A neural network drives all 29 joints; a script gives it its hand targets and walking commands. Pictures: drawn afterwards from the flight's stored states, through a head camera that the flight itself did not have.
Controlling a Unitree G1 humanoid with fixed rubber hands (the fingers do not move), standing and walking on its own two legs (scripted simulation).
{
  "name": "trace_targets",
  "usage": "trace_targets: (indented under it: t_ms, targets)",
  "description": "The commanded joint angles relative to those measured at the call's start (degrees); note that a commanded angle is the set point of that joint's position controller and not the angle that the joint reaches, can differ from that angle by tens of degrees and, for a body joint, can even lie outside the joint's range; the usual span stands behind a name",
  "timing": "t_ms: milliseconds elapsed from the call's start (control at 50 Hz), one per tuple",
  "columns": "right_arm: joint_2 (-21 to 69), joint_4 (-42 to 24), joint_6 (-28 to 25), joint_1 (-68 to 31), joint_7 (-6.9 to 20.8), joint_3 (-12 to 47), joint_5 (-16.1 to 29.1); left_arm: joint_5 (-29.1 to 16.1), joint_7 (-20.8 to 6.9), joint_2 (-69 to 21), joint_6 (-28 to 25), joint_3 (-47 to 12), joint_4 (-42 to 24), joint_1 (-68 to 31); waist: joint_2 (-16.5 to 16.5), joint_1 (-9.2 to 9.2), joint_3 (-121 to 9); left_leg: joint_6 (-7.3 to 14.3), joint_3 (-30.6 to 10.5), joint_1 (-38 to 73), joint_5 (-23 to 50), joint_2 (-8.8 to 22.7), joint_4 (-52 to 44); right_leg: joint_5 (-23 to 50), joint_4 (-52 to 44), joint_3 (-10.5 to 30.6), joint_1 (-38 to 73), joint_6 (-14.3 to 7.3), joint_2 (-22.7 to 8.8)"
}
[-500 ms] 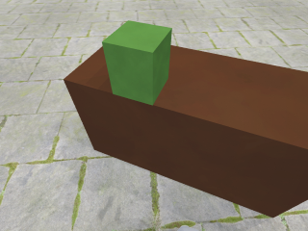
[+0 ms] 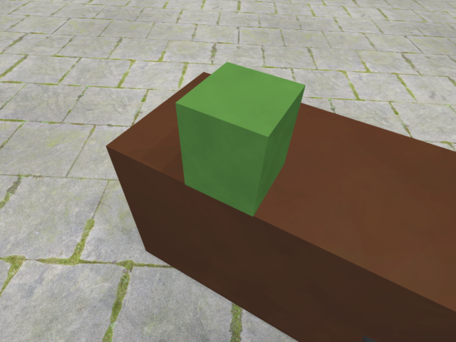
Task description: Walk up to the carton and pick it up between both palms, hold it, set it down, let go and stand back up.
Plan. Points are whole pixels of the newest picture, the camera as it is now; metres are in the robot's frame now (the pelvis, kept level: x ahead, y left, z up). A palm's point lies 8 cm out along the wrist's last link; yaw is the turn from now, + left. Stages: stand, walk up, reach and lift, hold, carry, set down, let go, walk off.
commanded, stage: walk up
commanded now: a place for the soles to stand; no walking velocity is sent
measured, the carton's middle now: (239, 139) +0.58 +0.00 +0.04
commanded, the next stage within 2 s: none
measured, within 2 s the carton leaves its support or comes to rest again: neither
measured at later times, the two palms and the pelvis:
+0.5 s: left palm (130, 304) +0.23 +0.20 -0.09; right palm out of the picture +0.16 -0.31 -0.11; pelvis +0.11 -0.04 +0.00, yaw +1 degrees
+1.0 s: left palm (106, 333) +0.18 +0.23 -0.09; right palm (389, 322) +0.21 -0.29 -0.09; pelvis +0.12 -0.03 +0.02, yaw +1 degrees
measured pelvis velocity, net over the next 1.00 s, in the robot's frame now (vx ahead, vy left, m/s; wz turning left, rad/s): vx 0.12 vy -0.03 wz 0.02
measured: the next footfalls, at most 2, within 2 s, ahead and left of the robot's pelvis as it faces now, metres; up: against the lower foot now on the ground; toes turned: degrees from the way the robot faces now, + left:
right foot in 0.26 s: +0.20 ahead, -0.17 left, +0.00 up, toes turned -4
left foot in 0.50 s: +0.14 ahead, +0.10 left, +0.00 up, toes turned +3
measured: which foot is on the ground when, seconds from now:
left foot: down 0.00-0.26, up 0.28-0.48, down 0.50-1.00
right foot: up 0.00-0.24, down 0.26-1.00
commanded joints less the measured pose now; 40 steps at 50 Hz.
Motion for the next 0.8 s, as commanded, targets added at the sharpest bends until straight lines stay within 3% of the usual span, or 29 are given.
trace_targets:
  t_ms: [0, 20, 40, 100, 140, 180, 200, 220, 240, 260, 280, 300, 340, 400, 440, 460, 480, 500, 520, 540, 620, 680, 760, 780]
  targets:
    - [-12.5, -0.4, 0.4, 12.2, -2.1, -3.8, 0.3, 0.1, -0.1, 5.9, -0.6, 1.2, -9.1, -2.5, 6.0, -6.04, 2.8, 15.0, -29.7, 14.5, -14.1, 20.4, -23.6, 3.5, 15.8, 5.7, -25.1, 1.4, -3.4]
    - [-11.0, -0.8, 0.2, 9.6, -2.0, -2.9, 0.1, 0.1, -0.2, 5.8, -0.8, 1.5, -8.9, -1.1, 5.6, -4.54, 2.0, 12.9, -23.3, 13.7, -7.5, 17.5, -22.9, 6.1, 12.1, 6.1, -22.4, 1.9, -4.2]
    - [-10.4, -0.6, 0.0, 7.8, -1.7, -2.3, 0.2, -0.1, -0.5, 4.9, -1.4, 1.5, -8.3, 1.4, 7.8, -3.59, 0.7, 11.4, -17.4, 12.7, -2.0, 14.7, -22.6, 7.3, 8.1, 5.2, -18.8, 2.4, -4.4]
    - [-9.8, 0.5, -0.3, 6.0, -1.4, -1.2, 0.9, -0.6, -0.9, 1.5, -2.0, 0.5, -9.9, -0.8, 10.2, -2.98, 0.3, 11.0, -6.3, 8.9, 23.6, 10.9, -17.7, 9.2, -5.4, 0.9, -11.1, 3.6, -2.6]
    - [-10.9, 0.9, 0.1, 6.4, -1.0, -1.0, 1.7, -0.6, -0.4, 0.3, -2.4, -0.3, -10.7, -2.3, 11.0, -3.49, -2.3, 10.6, -3.6, 8.3, 33.5, 9.8, -12.8, 14.1, -13.2, -1.8, -5.5, 3.2, -0.5]
    - [-12.1, 0.4, 1.1, 5.9, -0.7, -1.2, 2.3, -0.6, 0.2, 0.9, -2.2, 0.4, -10.9, -1.6, 11.0, -2.74, -4.7, 8.5, -3.3, 6.3, 33.4, 9.4, -7.7, 21.2, -19.0, -2.5, 1.8, 2.0, 0.3]
    - [-12.6, 0.3, 1.8, 4.0, -0.5, -1.0, 2.9, -0.8, 0.4, 1.9, -2.4, 0.7, -10.7, -0.4, 9.0, -0.80, -5.9, 6.7, -2.8, 3.3, 27.0, 8.5, -5.1, 27.6, -23.9, -3.3, 6.7, 1.5, 1.0]
    - [-11.7, -0.3, 2.2, 4.3, -0.3, -0.3, 3.2, -0.7, 0.7, 4.0, -2.6, 1.3, -11.0, -0.2, 4.8, -0.35, -6.5, 4.5, -3.2, -0.1, 15.0, 7.2, -2.9, 31.7, -27.2, -1.8, 11.1, 0.5, -0.1]
    - [-8.2, -1.0, 2.4, 6.9, 0.0, 0.8, 3.4, -0.3, 1.0, 7.5, -2.8, 2.1, -12.0, -0.3, -3.1, -0.43, -8.4, 1.3, -2.2, -4.1, 0.5, 5.0, 2.4, 37.1, -28.3, 7.7, 16.1, -2.6, -8.4]
    - [-5.4, -1.2, 3.4, 10.9, -0.4, 2.0, 3.6, -1.1, 1.5, 11.1, -2.5, 2.3, -13.8, -2.1, -8.5, -1.40, -9.6, -2.1, -1.0, -1.1, -20.3, 0.6, 12.2, 35.8, -33.1, 21.9, 9.3, -9.2, -20.7]
    - [-6.6, -0.3, 5.1, 9.8, -1.3, 1.4, 2.9, -2.2, 2.2, 11.9, -1.7, 2.8, -13.8, -4.1, -7.3, -0.49, -8.3, -2.8, -4.1, -0.7, -25.3, 0.7, 16.5, 26.8, -36.4, 25.1, 3.7, -14.4, -22.6]
    - [-7.4, 0.0, 5.8, 7.1, -1.6, 1.1, 2.4, -2.5, 2.7, 10.9, -1.3, 2.5, -13.6, -6.5, -6.8, -0.17, -2.9, -3.1, -5.3, -3.1, -23.6, 1.6, 18.5, 25.6, -37.0, 23.4, 0.4, -14.8, -21.3]
    - [-7.0, 1.7, 5.6, 8.1, -1.7, 1.0, 2.3, -1.5, 3.2, 9.4, -1.0, 1.8, -13.3, -9.2, -6.2, -1.40, -3.5, -3.5, -5.7, -1.7, -20.2, 2.5, 15.4, 31.7, -34.5, 17.3, 1.0, -12.4, -18.1]
    - [-7.7, 3.4, 4.9, 8.3, -1.2, 0.4, 2.2, -1.6, 2.8, 8.7, -0.8, 1.2, -13.9, -10.9, -6.7, -1.57, -6.0, -3.5, -2.7, 3.6, -15.0, 1.2, 6.1, 34.6, -31.9, 12.9, 1.3, -9.6, -14.6]
    - [-7.8, 3.3, 4.3, 7.7, -0.7, 0.2, 2.3, -2.3, 2.6, 9.5, -0.7, 1.0, -14.2, -13.5, -5.0, -3.14, -6.0, -2.1, -1.9, 8.2, -4.6, 0.8, -3.2, 34.2, -29.2, 11.1, -1.6, -7.5, -14.2]
    - [-8.6, 2.3, 3.7, 7.2, -0.5, -0.3, 1.9, -2.8, 2.3, 9.7, -0.7, 0.7, -14.6, -14.3, -4.8, -3.59, -6.8, -0.9, -4.1, 11.0, 2.9, 1.6, -6.4, 31.2, -28.9, 10.1, -4.0, -5.5, -13.1]
    - [-9.7, 1.6, 3.3, 6.1, -0.3, -0.5, 1.4, -3.1, 1.8, 8.0, -0.9, 0.1, -14.9, -13.4, -2.2, -3.01, -7.1, 0.1, -7.7, 12.3, 3.4, 3.8, -9.6, 24.5, -28.6, 9.4, -5.0, -3.5, -11.4]
    - [-11.7, 1.3, 3.0, 2.4, 0.0, -0.8, 2.1, -3.5, 1.8, 6.1, -0.9, -0.2, -14.7, -12.7, 2.2, -1.50, -6.5, 1.4, -11.3, 8.1, 2.2, 6.5, -11.8, 18.3, -27.4, 4.9, -2.8, -1.5, -7.2]
    - [-11.2, 1.7, 2.9, 1.0, 0.2, -0.7, 3.3, -3.3, 1.8, 5.6, -0.9, -0.4, -14.2, -13.0, 3.5, -1.15, -4.8, 1.9, -10.9, 2.5, 0.4, 6.5, -13.2, 16.7, -27.0, 3.8, 2.1, -0.7, -5.4]
    - [-10.5, 2.0, 2.8, 0.5, 0.5, -0.2, 3.9, -2.8, 1.8, 5.6, -1.0, -0.2, -13.7, -13.0, 5.2, -1.05, -3.5, 1.7, -9.3, -0.1, -0.6, 5.9, -14.5, 18.0, -27.5, 4.4, 4.3, -0.4, -5.2]
    - [-10.0, 1.6, 2.6, 1.1, 0.6, -0.1, 3.7, -2.3, 1.7, 7.4, -2.0, 0.1, -12.5, -12.0, 4.6, -1.41, -5.6, 1.0, -7.4, 5.3, 8.4, 4.4, -12.6, 27.0, -28.2, 4.3, 4.6, -1.0, -7.1]
    - [-9.8, 1.3, 2.7, 0.7, 0.7, -0.2, 3.6, -2.2, 1.8, 7.2, -2.2, 0.0, -12.3, -12.4, 2.1, -2.06, -6.2, 1.1, -7.2, 7.6, 8.8, 4.6, -12.3, 26.6, -29.1, 3.9, 3.3, -0.6, -6.9]
    - [-10.0, 1.3, 3.1, 0.1, 0.6, 0.1, 3.4, -2.4, 1.7, 7.6, -2.1, -0.1, -12.1, -12.5, 1.4, -2.22, -4.6, 0.8, -6.8, 7.2, 8.0, 4.4, -12.5, 26.7, -29.8, 4.5, 2.9, -1.1, -7.1]
    - [-10.2, 1.5, 3.1, -0.3, 0.6, 0.1, 3.5, -2.4, 1.7, 7.5, -2.2, -0.3, -11.6, -11.6, 2.9, -2.12, -5.9, 1.1, -6.9, 8.0, 7.2, 4.2, -12.6, 25.5, -30.2, 4.6, 3.3, -1.1, -7.2]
